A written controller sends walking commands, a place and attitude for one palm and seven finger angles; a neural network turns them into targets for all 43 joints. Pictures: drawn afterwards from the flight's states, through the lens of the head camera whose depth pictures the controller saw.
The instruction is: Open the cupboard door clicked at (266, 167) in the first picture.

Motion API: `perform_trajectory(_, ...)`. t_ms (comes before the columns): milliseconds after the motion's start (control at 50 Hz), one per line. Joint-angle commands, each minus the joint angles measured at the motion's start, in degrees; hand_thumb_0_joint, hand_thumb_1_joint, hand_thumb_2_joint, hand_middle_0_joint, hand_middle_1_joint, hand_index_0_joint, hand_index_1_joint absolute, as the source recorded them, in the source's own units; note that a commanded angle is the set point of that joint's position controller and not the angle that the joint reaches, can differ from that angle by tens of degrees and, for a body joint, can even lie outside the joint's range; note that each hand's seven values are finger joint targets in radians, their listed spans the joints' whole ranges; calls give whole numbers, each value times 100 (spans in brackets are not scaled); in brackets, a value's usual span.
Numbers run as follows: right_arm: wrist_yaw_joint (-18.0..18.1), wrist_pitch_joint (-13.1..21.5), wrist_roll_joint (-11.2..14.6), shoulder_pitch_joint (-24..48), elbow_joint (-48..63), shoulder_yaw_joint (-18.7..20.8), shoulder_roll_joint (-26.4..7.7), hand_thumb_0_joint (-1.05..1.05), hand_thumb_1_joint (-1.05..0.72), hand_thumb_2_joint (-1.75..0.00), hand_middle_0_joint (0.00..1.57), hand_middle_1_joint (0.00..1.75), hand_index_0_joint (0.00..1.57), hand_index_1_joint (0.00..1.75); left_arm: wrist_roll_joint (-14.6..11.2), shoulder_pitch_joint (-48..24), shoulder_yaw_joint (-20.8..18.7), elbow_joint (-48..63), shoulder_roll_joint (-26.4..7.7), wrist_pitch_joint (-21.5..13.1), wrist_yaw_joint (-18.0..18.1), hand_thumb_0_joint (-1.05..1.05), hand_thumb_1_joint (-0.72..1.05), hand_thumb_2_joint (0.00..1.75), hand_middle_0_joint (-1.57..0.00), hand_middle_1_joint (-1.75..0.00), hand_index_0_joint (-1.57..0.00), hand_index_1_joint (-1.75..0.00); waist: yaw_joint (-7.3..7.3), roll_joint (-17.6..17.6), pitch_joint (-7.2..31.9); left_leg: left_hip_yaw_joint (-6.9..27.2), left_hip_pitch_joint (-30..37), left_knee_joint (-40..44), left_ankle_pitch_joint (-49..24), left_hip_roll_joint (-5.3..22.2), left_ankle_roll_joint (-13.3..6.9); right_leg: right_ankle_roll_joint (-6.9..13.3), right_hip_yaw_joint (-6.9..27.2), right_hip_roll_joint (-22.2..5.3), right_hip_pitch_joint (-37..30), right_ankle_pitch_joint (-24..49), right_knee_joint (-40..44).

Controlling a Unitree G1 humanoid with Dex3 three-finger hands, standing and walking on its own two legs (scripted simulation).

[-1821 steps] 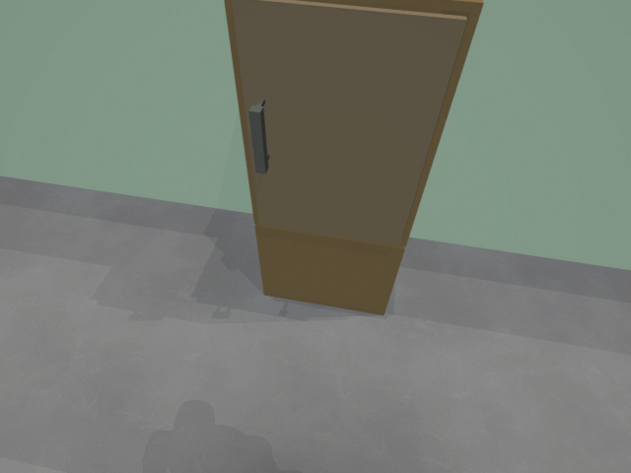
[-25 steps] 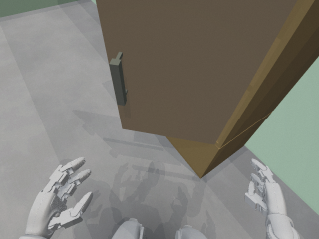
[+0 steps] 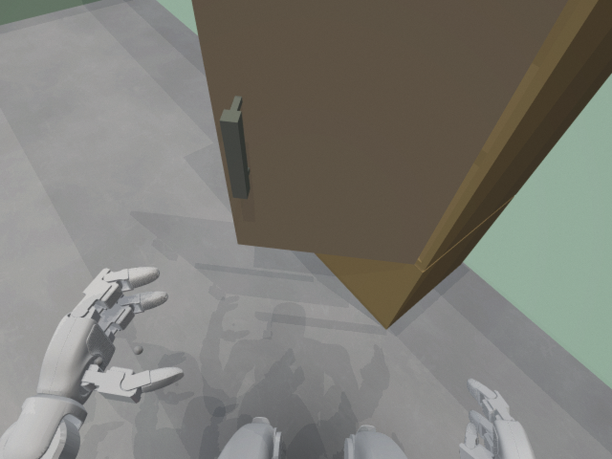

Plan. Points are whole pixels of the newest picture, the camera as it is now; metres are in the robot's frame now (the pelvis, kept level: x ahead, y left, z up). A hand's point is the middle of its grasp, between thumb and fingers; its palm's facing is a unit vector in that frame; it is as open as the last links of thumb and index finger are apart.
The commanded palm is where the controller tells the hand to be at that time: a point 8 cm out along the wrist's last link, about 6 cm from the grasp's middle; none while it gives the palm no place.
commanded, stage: raise the hand with hooked fingers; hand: left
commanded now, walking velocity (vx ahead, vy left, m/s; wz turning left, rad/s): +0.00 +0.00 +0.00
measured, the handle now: (239, 149) +0.55 +0.14 +0.06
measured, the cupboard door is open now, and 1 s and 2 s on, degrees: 45 45 45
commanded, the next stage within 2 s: move the hooked fingers beside the handle in 1.12 s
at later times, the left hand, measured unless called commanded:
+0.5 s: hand (97, 303) +0.28 +0.26 +0.07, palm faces -0.03 -1.00 -0.07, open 13.9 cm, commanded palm +0.26 +0.31 +0.07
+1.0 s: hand (110, 280) +0.30 +0.25 +0.07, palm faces -0.04 -1.00 -0.04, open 14.0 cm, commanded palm +0.28 +0.30 +0.08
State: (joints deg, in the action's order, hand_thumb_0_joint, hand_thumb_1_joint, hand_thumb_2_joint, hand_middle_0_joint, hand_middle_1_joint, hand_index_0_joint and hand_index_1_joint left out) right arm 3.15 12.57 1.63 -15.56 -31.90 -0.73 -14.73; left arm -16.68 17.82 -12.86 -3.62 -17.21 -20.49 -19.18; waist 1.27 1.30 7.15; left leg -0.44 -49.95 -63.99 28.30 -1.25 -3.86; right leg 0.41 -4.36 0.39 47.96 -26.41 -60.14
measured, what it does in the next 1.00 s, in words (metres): stands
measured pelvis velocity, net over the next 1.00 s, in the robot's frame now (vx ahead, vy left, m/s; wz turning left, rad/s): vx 0.01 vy -0.02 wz -0.01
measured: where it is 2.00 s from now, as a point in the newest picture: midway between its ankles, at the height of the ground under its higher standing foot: outside the picture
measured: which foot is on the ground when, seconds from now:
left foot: down 0.00-1.00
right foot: down 0.00-1.00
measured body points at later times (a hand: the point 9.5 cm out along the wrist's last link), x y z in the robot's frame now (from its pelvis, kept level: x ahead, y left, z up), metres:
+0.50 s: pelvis +0.01 -0.01 +0.02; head +0.07 +0.01 +0.46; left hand +0.27 +0.31 +0.07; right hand +0.18 -0.24 -0.06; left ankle +0.03 +0.07 -0.66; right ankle +0.03 -0.12 -0.66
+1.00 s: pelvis +0.01 -0.02 +0.02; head +0.08 +0.00 +0.46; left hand +0.30 +0.30 +0.08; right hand +0.16 -0.28 -0.06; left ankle +0.03 +0.07 -0.66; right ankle +0.03 -0.12 -0.66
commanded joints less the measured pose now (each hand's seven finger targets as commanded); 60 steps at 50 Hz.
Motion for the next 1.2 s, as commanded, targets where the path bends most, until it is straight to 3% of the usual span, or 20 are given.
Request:
perform_trajectory(0, 93, 315, 46, 324, 1000, 293, -878, 0, -90, -90, 20, 30, 20, 30, -186, -585, -666, 1041, -969, -369, -21, 0, -27, 40, -28, -105, -28, -105, -109, 385, 1147, 701, 1264, 1544, -807, 183, 412, 176, -43, 111, -537, 244, 810)
perform_trajectory(80, 82, 310, 45, 247, 981, 277, -913, 0, -90, -90, 20, 30, 20, 30, -203, -857, -711, 1007, -1087, -340, -114, 0, -36, 36, -29, -111, -29, -111, -79, 694, 1151, 714, 1567, 1566, -1267, 202, 473, 196, -46, 131, -585, 500, 868)
perform_trajectory(160, 77, 285, 43, 194, 945, 253, -949, 0, -90, -90, 20, 30, 20, 30, -278, -1125, -881, 620, -1252, -241, -256, 0, -45, 32, -30, -117, -30, -117, -49, 533, 1017, 709, 1523, 1581, -1314, 187, 473, 209, -57, 167, -696, 597, 942)
perform_trajectory(200, 80, 276, 57, 187, 950, 253, -960, 0, -90, -90, 20, 30, 20, 30, -318, -1243, -959, 516, -1323, -220, -369, 0, -50, 30, -30, -120, -30, -120, -51, 523, 1131, 673, 1602, 1581, -1353, 187, 458, 191, -34, 159, -750, 620, 1007)
perform_trajectory(240, 84, 297, 60, 196, 943, 239, -971, 0, -90, -90, 20, 30, 20, 30, -348, -1443, -995, 503, -1401, -188, -467, 0, -50, 30, -30, -120, -30, -120, -47, 655, 1168, 655, 1678, 1581, -1440, 181, 451, 188, -16, 145, -775, 686, 1044)
perform_trajectory(380, 126, 284, 71, 132, 841, 188, -1018, 0, -90, -90, 20, 30, 20, 30, -453, -2147, -1311, -203, -1786, -37, -840, 0, -50, 30, -30, -120, -30, -120, -31, 462, 1138, 601, 1627, 1585, -1493, 167, 399, 207, 36, 181, -938, 779, 1148)
perform_trajectory(460, 143, 313, 60, 101, 812, 175, -1035, 0, -90, -90, 20, 30, 20, 30, -499, -2508, -1485, -364, -2061, -14, -996, 0, -50, 30, -30, -120, -30, -120, -76, 636, 1256, 581, 1715, 1585, -1630, 150, 385, 233, 84, 176, -1034, 875, 1184)
perform_trajectory(540, 145, 296, 73, 32, 780, 184, -1045, 0, -90, -90, 20, 30, 20, 30, -563, -2602, -1690, -771, -2205, 35, -1139, 0, -50, 30, -30, -120, -30, -120, -89, 332, 1373, 509, 1644, 1579, -1707, 146, 326, 183, 121, 157, -1218, 1022, 1248)
perform_trajectory(600, 144, 276, 76, -18, 743, 179, -1060, 0, -90, -90, 20, 30, 20, 30, -595, -2914, -1780, -931, -2371, 32, -1250, 0, -50, 30, -30, -120, -30, -120, -74, 473, 1420, 453, 1673, 1553, -1813, 137, 303, 192, 171, 154, -1278, 1147, 1279)
perform_trajectory(660, 120, 299, 89, -47, 797, 206, -1060, 0, -90, -90, 20, 30, 20, 30, -644, -2679, -1550, -1149, -2065, 73, -1380, 0, -50, 30, -30, -120, -30, -120, -68, 267, 1344, 425, 1597, 1522, -1896, 120, 262, 201, 203, 153, -1336, 1269, 1307)
perform_trajectory(720, 76, 283, 92, -89, 805, 237, -1069, 0, -90, -90, 20, 30, 20, 30, -642, -2631, -1632, -1059, -2157, 50, -1391, 0, -50, 30, -30, -120, -30, -120, -73, 253, 1443, 369, 1566, 1490, -1968, 119, 244, 161, 237, 128, -1401, 1409, 1303)
perform_trajectory(800, 38, 263, 64, -99, 824, 249, -1052, 0, -90, -90, 20, 30, 20, 30, -641, -2745, -1843, -802, -2368, -90, -1276, 0, -50, 30, -30, -120, -30, -120, -108, 483, 1575, 338, 1583, 1464, -2037, 118, 255, 168, 276, 126, -1474, 1461, 1247)
perform_trajectory(860, 41, 240, 53, -98, 834, 239, -1048, 0, -90, -90, 20, 30, 20, 30, -643, -2715, -1853, -864, -2359, -118, -1202, 0, -50, 30, -30, -120, -30, -120, -87, 424, 1383, 317, 1467, 1444, -1927, 130, 238, 177, 300, 148, -1415, 1376, 1261)
perform_trajectory(960, 56, 214, 70, -61, 856, 217, -1028, 0, -90, -90, 20, 30, 20, 30, -638, -2796, -1740, -782, -2287, -120, -1230, 0, -50, 30, -30, -120, -30, -120, -54, 527, 1455, 308, 1462, 1449, -1820, 128, 225, 176, 344, 134, -1489, 1338, 1278)
perform_trajectory(1060, 81, 199, 76, -73, 841, 213, -1028, 0, -90, -90, 20, 30, 20, 30, -680, -2780, -1747, -901, -2252, -76, -1295, 0, -50, 30, -30, -120, -30, -120, -45, 399, 1428, 304, 1421, 1394, -1899, 131, 220, 165, 364, 138, -1495, 1473, 1269)
perform_trajectory(1140, 76, 188, 100, -48, 866, 203, -1013, 0, -90, -90, 20, 30, 20, 30, -648, -2764, -1673, -1034, -2157, -37, -1307, 0, -50, 30, -30, -120, -30, -120, -31, 408, 1297, 323, 1412, 1469, -1611, 133, 232, 145, 314, 125, -1299, 1150, 1310)
perform_trajectory(1160, 83, 188, 86, -53, 872, 197, -1033, 0, -90, -90, 20, 30, 20, 30, -675, -2842, -1686, -1008, -2202, -37, -1325, 0, -50, 30, -30, -120, -30, -120, -36, 276, 1330, 333, 1375, 1426, -1702, 134, 224, 171, 326, 146, -1386, 1253, 1278)
perform_trajectory(1180, 82, 180, 88, -57, 873, 193, -1029, 0, -90, -90, 20, 30, 20, 30, -653, -2840, -1727, -1022, -2247, -33, -1339, 0, -50, 30, -30, -120, -30, -120, -48, 377, 1411, 318, 1400, 1433, -1699, 132, 229, 159, 341, 133, -1398, 1255, 1277)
